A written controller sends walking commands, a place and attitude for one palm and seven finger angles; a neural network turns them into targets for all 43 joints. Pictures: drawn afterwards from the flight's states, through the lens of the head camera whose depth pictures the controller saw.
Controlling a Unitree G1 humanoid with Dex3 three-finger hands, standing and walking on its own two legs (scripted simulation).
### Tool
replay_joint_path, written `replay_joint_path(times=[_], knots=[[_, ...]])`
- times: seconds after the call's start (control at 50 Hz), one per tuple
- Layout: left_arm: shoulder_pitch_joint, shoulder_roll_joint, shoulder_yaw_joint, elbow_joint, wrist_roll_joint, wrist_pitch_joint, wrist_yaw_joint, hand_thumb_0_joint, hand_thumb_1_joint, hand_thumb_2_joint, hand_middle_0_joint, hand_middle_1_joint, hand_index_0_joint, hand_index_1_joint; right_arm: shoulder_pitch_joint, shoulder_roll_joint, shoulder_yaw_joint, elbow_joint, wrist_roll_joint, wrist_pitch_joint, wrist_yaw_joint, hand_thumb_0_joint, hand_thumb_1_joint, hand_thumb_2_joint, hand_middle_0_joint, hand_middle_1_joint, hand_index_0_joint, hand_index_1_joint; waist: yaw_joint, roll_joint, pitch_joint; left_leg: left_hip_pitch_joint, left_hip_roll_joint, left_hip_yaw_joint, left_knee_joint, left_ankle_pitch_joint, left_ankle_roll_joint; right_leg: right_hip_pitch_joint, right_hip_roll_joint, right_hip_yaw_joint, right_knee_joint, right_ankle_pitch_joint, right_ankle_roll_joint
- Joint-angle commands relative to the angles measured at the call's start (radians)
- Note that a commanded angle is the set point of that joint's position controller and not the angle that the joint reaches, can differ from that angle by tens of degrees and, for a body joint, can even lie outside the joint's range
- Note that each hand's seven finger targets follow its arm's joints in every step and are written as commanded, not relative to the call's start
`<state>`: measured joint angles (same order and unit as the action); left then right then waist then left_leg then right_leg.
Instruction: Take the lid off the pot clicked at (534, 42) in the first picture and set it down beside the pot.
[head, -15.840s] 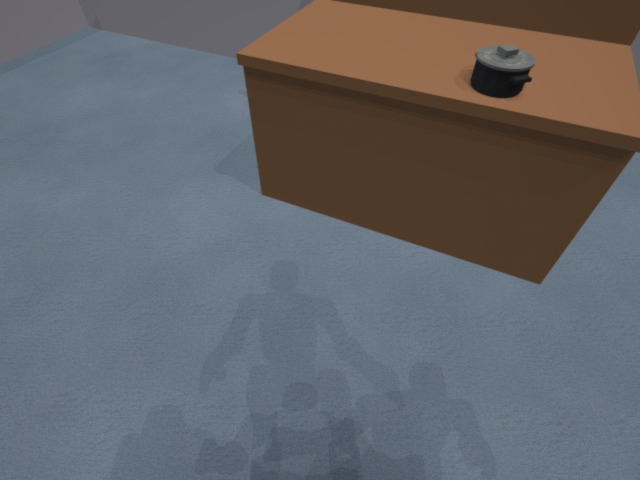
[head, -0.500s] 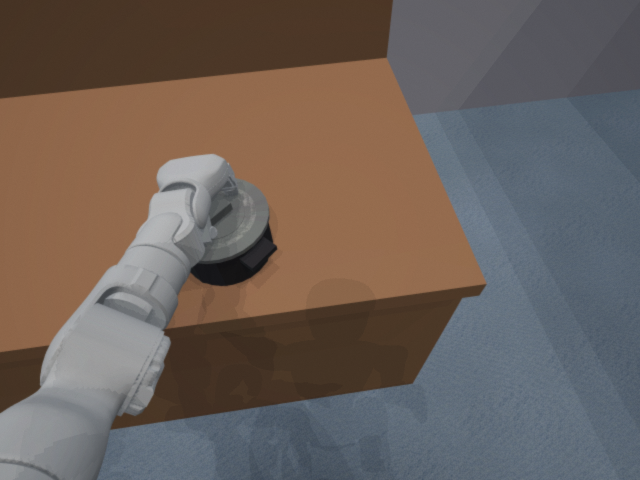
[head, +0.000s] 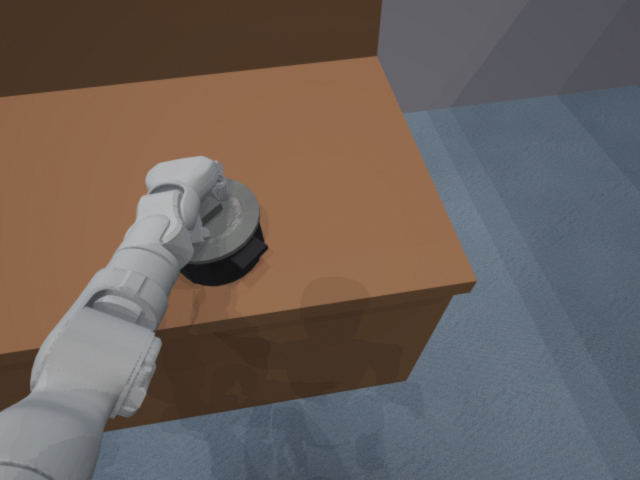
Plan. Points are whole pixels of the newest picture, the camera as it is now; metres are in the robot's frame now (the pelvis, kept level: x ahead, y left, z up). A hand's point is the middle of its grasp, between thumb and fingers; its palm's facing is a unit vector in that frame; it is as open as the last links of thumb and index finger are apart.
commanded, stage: close the fingers and squeeze the knob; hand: left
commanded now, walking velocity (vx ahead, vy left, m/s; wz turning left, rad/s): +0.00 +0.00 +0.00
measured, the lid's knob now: (202, 208) +0.49 +0.16 +0.03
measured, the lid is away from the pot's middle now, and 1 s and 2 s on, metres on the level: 0.00 0.01 0.01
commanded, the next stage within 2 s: lift the lid straight up in 1.22 s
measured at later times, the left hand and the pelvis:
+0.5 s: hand (195, 218) +0.46 +0.16 +0.05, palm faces -0.34 -0.09 -0.94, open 8.0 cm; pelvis +0.00 +0.01 +0.00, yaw +0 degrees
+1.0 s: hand (196, 216) +0.46 +0.16 +0.05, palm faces -0.37 -0.07 -0.93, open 7.8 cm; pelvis +0.00 +0.00 +0.00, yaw +1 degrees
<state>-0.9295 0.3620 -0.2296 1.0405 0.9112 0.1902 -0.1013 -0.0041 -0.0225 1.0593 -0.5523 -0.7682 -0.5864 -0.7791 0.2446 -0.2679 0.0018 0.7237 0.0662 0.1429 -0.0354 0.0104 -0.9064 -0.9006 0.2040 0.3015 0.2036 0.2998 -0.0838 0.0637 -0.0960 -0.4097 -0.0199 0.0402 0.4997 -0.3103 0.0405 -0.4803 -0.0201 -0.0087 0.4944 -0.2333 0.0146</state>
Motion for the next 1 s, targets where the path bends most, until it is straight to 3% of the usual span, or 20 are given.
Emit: replay_joint_path(times=[0.0,0.08,0.16,0.2,0.26,0.28,0.32,0.36,0.38,0.46,0.52,0.58,0.62,0.66,0.72,0.74,0.78,0.84,0.9,0.98], knots=[[-0.453,0.202,0.049,-0.155,0.018,-0.006,0.035,0.000,0.078,1.012,-0.586,-0.922,-0.586,-0.922,0.029,-0.134,-0.046,-0.083,-0.004,-0.028,-0.004,0.000,-0.900,-0.900,0.200,0.300,0.200,0.300,-0.015,-0.074,-0.380,0.161,0.003,-0.027,-0.007,0.459,0.019,0.226,0.022,-0.024,0.001,0.408,-0.044],[-0.474,0.155,0.014,-0.143,0.012,0.000,0.036,0.000,0.123,0.988,-0.606,-0.954,-0.606,-0.954,0.033,-0.134,-0.046,-0.075,-0.003,-0.027,-0.003,0.000,-0.900,-0.900,0.200,0.300,0.200,0.300,-0.027,-0.063,-0.364,0.176,0.005,-0.031,-0.006,0.461,0.016,0.187,0.025,-0.030,0.002,0.381,-0.045],[-0.493,0.215,0.066,-0.194,0.009,-0.008,0.044,0.000,0.171,0.958,-0.629,-0.980,-0.629,-0.980,0.032,-0.135,-0.047,-0.082,-0.009,-0.029,-0.002,0.000,-0.900,-0.900,0.200,0.300,0.200,0.300,-0.009,-0.045,-0.448,0.208,0.006,-0.039,-0.001,0.514,0.014,0.231,0.023,-0.025,0.014,0.415,-0.046],[-0.441,0.170,0.039,-0.149,0.009,-0.003,0.038,0.000,0.195,0.941,-0.641,-0.991,-0.641,-0.991,0.035,-0.131,-0.047,-0.078,-0.009,-0.029,-0.001,0.000,-0.900,-0.900,0.200,0.300,0.200,0.300,-0.013,-0.075,-0.419,0.196,0.007,-0.036,0.004,0.532,0.015,0.221,0.024,-0.029,0.011,0.427,-0.043],[-0.464,0.199,0.056,-0.193,0.018,-0.012,0.042,0.000,0.233,0.913,-0.661,-1.006,-0.661,-1.006,0.032,-0.133,-0.049,-0.079,-0.009,-0.027,0.003,0.000,-0.900,-0.900,0.200,0.300,0.200,0.300,-0.008,-0.067,-0.428,0.210,0.011,-0.042,0.004,0.559,0.014,0.224,0.024,-0.028,0.011,0.436,-0.044],[-0.472,0.165,0.029,-0.196,0.018,-0.010,0.042,0.000,0.246,0.903,-0.668,-1.010,-0.668,-1.010,0.028,-0.131,-0.049,-0.078,-0.009,-0.027,0.004,0.000,-0.900,-0.900,0.200,0.300,0.200,0.300,-0.014,-0.065,-0.418,0.216,0.013,-0.046,0.005,0.569,0.012,0.207,0.024,-0.031,0.012,0.428,-0.043],[-0.454,0.178,0.047,-0.208,0.013,-0.009,0.046,0.000,0.272,0.881,-0.682,-1.017,-0.682,-1.017,0.030,-0.131,-0.052,-0.079,-0.010,-0.027,0.007,0.000,-0.900,-0.900,0.200,0.300,0.200,0.300,-0.008,-0.082,-0.427,0.220,0.014,-0.043,0.008,0.578,0.015,0.221,0.024,-0.029,0.010,0.443,-0.042],[-0.469,0.192,0.057,-0.250,0.012,-0.018,0.052,0.000,0.299,0.857,-0.697,-1.023,-0.697,-1.023,0.019,-0.128,-0.050,-0.085,-0.011,-0.027,0.008,0.000,-0.900,-0.900,0.200,0.300,0.200,0.300,-0.001,-0.043,-0.449,0.242,0.015,-0.052,0.004,0.608,0.010,0.225,0.022,-0.028,0.014,0.445,-0.043],[-0.429,0.151,0.034,-0.202,0.011,-0.009,0.054,0.000,0.313,0.845,-0.705,-1.026,-0.705,-1.026,0.018,-0.123,-0.050,-0.082,-0.011,-0.029,0.010,0.000,-0.900,-0.900,0.200,0.300,0.200,0.300,-0.003,-0.048,-0.423,0.238,0.014,-0.050,0.007,0.598,0.009,0.207,0.025,-0.033,0.012,0.429,-0.042],[-0.453,0.183,0.047,-0.202,0.021,0.001,0.062,0.000,0.369,0.790,-0.737,-1.033,-0.737,-1.033,0.015,-0.130,-0.047,-0.079,-0.008,-0.023,0.011,0.000,-0.900,-0.900,0.200,0.300,0.200,0.300,-0.005,-0.067,-0.393,0.206,0.014,-0.048,-0.006,0.541,0.009,0.209,0.026,-0.032,0.007,0.405,-0.046],[-0.497,0.119,-0.008,-0.192,0.021,0.015,0.060,0.000,0.414,0.742,-0.763,-1.035,-0.763,-1.035,0.008,-0.125,-0.049,-0.072,-0.005,-0.025,0.009,0.000,-0.900,-0.900,0.200,0.300,0.200,0.300,-0.022,-0.058,-0.369,0.210,0.014,-0.044,-0.008,0.482,0.008,0.172,0.027,-0.036,0.005,0.362,-0.047],[-0.463,0.189,0.059,-0.208,0.018,0.007,0.062,0.000,0.462,0.687,-0.790,-1.035,-0.790,-1.035,0.009,-0.126,-0.047,-0.080,-0.012,-0.029,0.008,0.000,-0.900,-0.900,0.200,0.300,0.200,0.300,0.003,-0.039,-0.437,0.236,0.012,-0.050,-0.003,0.536,0.005,0.216,0.024,-0.031,0.014,0.393,-0.048],[-0.453,0.127,0.014,-0.216,0.011,0.007,0.055,0.000,0.416,0.751,-0.755,-1.021,-0.751,-1.021,0.000,-0.119,-0.047,-0.084,-0.012,-0.028,0.007,0.000,-0.900,-0.900,0.200,0.300,0.200,0.300,-0.004,-0.052,-0.441,0.243,0.013,-0.052,0.002,0.557,0.005,0.214,0.023,-0.032,0.013,0.408,-0.045],[-0.438,0.075,-0.027,-0.153,0.006,0.014,0.046,0.000,0.399,0.784,-0.738,-1.011,-0.731,-1.012,0.005,-0.124,-0.048,-0.073,-0.007,-0.023,0.009,0.000,-0.900,-0.900,0.200,0.300,0.200,0.300,-0.023,-0.096,-0.371,0.211,0.016,-0.049,0.001,0.521,0.009,0.175,0.027,-0.038,0.005,0.383,-0.043],[-0.486,0.152,0.025,-0.143,0.001,0.027,0.052,0.000,0.406,0.806,-0.729,-1.003,-0.719,-1.003,0.005,-0.135,-0.045,-0.069,-0.004,-0.021,0.002,0.000,-0.900,-0.900,0.200,0.300,0.200,0.300,-0.020,-0.112,-0.343,0.157,0.005,-0.035,-0.016,0.407,0.015,0.199,0.025,-0.030,-0.001,0.357,-0.047],[-0.502,0.158,0.030,-0.175,-0.001,0.020,0.049,0.000,0.414,0.811,-0.728,-1.001,-0.718,-1.001,-0.005,-0.134,-0.043,-0.076,-0.006,-0.023,0.000,0.000,-0.900,-0.900,0.200,0.300,0.200,0.300,-0.013,-0.087,-0.381,0.163,0.001,-0.034,-0.018,0.417,0.014,0.224,0.022,-0.026,0.004,0.372,-0.048],[-0.512,0.130,0.006,-0.190,-0.003,0.010,0.042,0.000,0.433,0.819,-0.728,-0.998,-0.716,-1.001,0.002,-0.126,-0.044,-0.077,-0.008,-0.030,-0.004,0.000,-0.900,-0.900,0.200,0.300,0.200,0.300,-0.022,-0.063,-0.406,0.198,0.001,-0.036,-0.009,0.446,0.016,0.217,0.021,-0.025,0.005,0.387,-0.046],[-0.468,0.174,0.041,-0.153,0.009,0.004,0.033,0.000,0.461,0.833,-0.733,-0.996,-0.722,-1.004,0.012,-0.132,-0.043,-0.075,-0.008,-0.027,-0.007,0.000,-0.900,-0.900,0.200,0.300,0.200,0.300,-0.015,-0.101,-0.398,0.171,0.003,-0.034,-0.006,0.459,0.018,0.238,0.023,-0.023,0.004,0.406,-0.047],[-0.497,0.134,-0.006,-0.126,0.011,0.007,0.028,0.000,0.488,0.847,-0.745,-1.001,-0.734,-1.010,0.018,-0.134,-0.040,-0.068,-0.002,-0.025,-0.010,0.000,-0.900,-0.900,0.200,0.300,0.200,0.300,-0.037,-0.105,-0.339,0.138,-0.001,-0.028,-0.013,0.398,0.019,0.203,0.024,-0.026,-0.002,0.374,-0.046],[-0.475,0.158,0.026,-0.141,0.016,-0.006,0.033,0.000,0.523,0.866,-0.766,-1.013,-0.756,-1.022,0.027,-0.131,-0.045,-0.069,-0.007,-0.032,-0.009,0.000,-0.900,-0.900,0.200,0.300,0.200,0.300,-0.021,-0.066,-0.384,0.182,0.002,-0.034,0.000,0.466,0.017,0.202,0.024,-0.026,0.008,0.392,-0.049]])
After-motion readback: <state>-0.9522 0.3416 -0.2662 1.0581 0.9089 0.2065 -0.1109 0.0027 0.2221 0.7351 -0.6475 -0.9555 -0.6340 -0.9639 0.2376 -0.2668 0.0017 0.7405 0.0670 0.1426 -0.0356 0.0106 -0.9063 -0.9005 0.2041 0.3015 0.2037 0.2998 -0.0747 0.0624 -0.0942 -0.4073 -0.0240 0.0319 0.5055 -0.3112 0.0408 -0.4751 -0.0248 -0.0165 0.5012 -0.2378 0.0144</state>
